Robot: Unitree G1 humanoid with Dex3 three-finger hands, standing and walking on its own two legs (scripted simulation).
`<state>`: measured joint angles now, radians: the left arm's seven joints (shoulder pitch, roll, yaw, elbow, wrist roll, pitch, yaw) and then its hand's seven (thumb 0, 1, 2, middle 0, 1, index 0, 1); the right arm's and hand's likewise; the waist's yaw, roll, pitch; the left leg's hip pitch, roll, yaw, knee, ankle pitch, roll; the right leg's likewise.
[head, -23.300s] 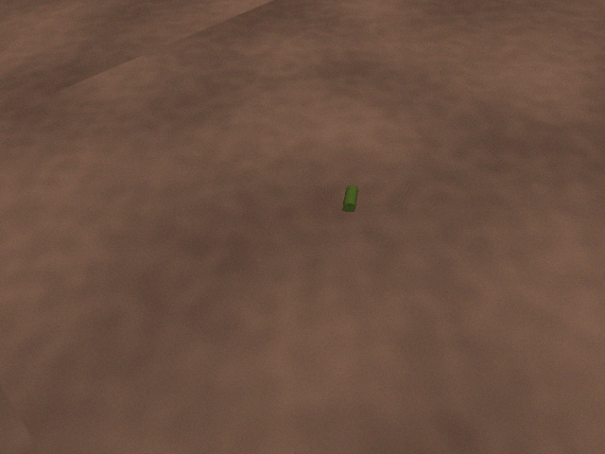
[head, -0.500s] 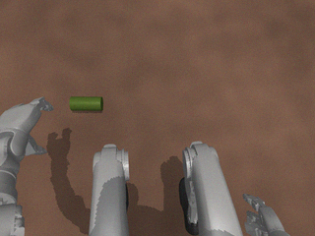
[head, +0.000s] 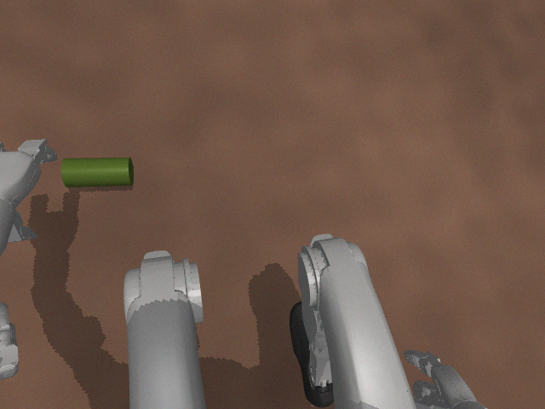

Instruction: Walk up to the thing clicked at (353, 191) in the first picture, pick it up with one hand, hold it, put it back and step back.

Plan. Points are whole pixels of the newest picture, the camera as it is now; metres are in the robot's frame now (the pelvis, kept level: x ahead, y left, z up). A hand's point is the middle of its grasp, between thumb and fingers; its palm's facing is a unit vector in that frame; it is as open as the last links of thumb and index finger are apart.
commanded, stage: rise first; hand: left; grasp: from above
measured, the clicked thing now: (99, 172) +0.51 +0.29 -0.32
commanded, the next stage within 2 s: approach in 1.90 s
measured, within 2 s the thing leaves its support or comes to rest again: neither
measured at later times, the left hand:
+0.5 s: hand (35, 192) +0.43 +0.35 -0.19, palm faces -0.45 -0.04 -0.89, open 12.9 cm
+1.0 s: hand (45, 181) +0.45 +0.34 -0.19, palm faces -0.45 -0.05 -0.89, open 13.2 cm
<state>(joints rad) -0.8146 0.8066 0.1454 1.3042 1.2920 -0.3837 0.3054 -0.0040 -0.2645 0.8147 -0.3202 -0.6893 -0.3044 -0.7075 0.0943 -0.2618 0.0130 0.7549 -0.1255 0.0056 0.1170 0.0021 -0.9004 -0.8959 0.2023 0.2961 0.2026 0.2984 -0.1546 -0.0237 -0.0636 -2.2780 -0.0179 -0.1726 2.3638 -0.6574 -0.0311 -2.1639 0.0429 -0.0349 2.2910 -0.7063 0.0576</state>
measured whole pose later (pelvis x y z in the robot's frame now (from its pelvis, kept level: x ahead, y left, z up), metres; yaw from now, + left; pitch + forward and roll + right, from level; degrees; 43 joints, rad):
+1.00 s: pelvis +0.01 +0.00 -0.02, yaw -2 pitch +33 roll -10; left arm -0.92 0.89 0.16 1.43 1.35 -0.37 0.39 0.00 -0.37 0.87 -0.24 -0.85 -0.24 -0.86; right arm 0.10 -0.26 0.08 0.75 -0.18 0.01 0.14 0.00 -0.92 -0.90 0.20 0.30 0.20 0.30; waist -0.22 -0.04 -0.02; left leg -2.34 -0.01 -0.21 2.45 -0.70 -0.04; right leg -2.23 0.06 -0.06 2.36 -0.73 0.07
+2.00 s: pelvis +0.01 +0.01 -0.02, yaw -3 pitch +32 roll -12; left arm -0.97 0.93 0.12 1.44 1.36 -0.37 0.36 0.00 -0.45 0.94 -0.19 -0.92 -0.18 -0.93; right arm 0.11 -0.27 0.12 0.71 -0.16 0.01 0.15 0.00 -0.92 -0.90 0.20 0.30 0.20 0.30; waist -0.25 -0.04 -0.01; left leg -2.35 -0.02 -0.21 2.46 -0.68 -0.02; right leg -2.21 0.05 -0.07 2.34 -0.71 0.06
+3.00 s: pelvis +0.01 +0.01 -0.02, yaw -4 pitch +32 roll -13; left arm -1.03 0.91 0.04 1.43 1.32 -0.33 0.31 0.00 -0.35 0.88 -0.25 -0.92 -0.25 -0.91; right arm 0.13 -0.30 0.15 0.65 -0.16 0.01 0.13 0.00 -0.92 -0.90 0.20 0.30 0.20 0.30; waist -0.29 -0.05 0.02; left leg -2.34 -0.02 -0.23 2.45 -0.69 -0.03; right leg -2.20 0.05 -0.09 2.33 -0.71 0.06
